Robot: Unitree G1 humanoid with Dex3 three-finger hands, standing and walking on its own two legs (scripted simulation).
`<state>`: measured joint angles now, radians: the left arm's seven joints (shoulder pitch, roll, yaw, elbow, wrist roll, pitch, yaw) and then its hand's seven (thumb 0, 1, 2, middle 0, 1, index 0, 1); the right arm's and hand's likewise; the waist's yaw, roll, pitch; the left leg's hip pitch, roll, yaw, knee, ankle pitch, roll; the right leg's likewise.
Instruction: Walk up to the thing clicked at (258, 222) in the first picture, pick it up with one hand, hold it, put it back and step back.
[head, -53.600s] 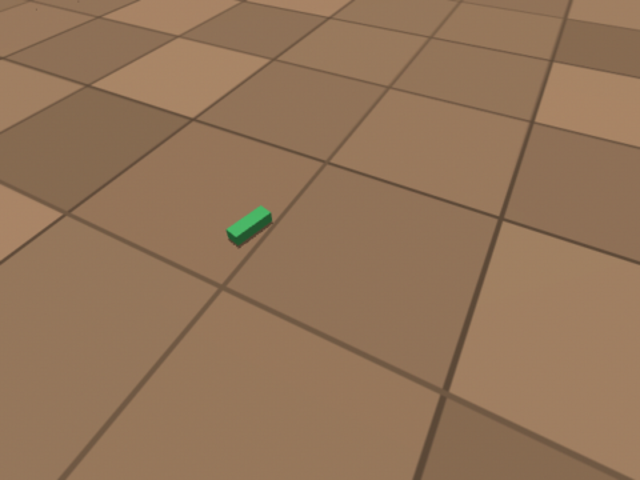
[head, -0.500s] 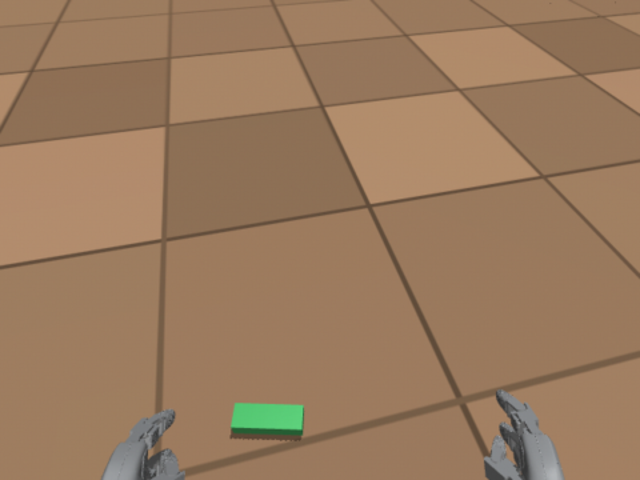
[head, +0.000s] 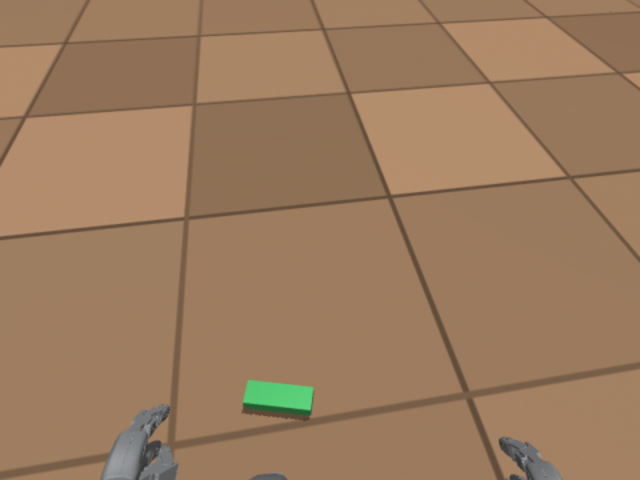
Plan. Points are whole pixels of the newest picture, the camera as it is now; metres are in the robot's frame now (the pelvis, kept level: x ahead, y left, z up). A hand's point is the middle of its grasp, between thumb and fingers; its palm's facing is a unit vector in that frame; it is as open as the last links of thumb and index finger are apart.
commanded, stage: stand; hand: left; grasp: from above
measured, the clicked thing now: (279, 397) +0.45 +0.15 -0.71
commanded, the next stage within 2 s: none
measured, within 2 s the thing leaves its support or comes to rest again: neither
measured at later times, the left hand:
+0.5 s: hand out of the picture +0.04 +0.24 -0.13, palm faces +0.06 -0.95 -0.31, open 7.4 cm
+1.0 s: hand out of the picture +0.05 +0.24 -0.12, palm faces +0.05 -0.94 -0.33, open 7.4 cm
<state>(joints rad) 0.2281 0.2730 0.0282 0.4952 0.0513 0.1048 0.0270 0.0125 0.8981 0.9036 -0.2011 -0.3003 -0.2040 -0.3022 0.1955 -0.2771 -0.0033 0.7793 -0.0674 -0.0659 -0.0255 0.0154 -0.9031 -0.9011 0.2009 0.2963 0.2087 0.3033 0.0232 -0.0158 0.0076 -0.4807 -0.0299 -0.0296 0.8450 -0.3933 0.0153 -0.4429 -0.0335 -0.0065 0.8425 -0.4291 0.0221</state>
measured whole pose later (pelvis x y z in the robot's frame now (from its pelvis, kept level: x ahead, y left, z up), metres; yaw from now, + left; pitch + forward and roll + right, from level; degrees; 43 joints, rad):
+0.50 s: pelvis +0.00 +0.01 +0.04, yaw +1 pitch -4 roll +0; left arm 0.21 0.27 0.04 1.06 0.03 0.01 0.03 0.01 0.90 0.90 -0.20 -0.30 -0.20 -0.30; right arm 0.17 -0.27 -0.03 1.05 -0.03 0.00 -0.02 0.01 -0.91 -0.90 0.20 0.30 0.21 0.30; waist 0.02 0.01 0.07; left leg -0.18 -0.04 -0.05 0.47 -0.21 0.03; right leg -0.12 -0.05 -0.03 0.44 -0.24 0.04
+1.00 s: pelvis +0.00 +0.00 +0.05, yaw +1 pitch -5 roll +0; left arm 0.15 0.29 0.04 1.14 0.03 0.00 0.02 0.01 0.90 0.90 -0.20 -0.30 -0.20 -0.30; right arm 0.14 -0.31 -0.02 1.13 -0.02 0.00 -0.01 0.01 -0.91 -0.90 0.20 0.30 0.20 0.30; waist 0.01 0.01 0.07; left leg -0.12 -0.03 -0.06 0.37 -0.17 0.01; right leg -0.07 -0.04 -0.04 0.35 -0.20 0.03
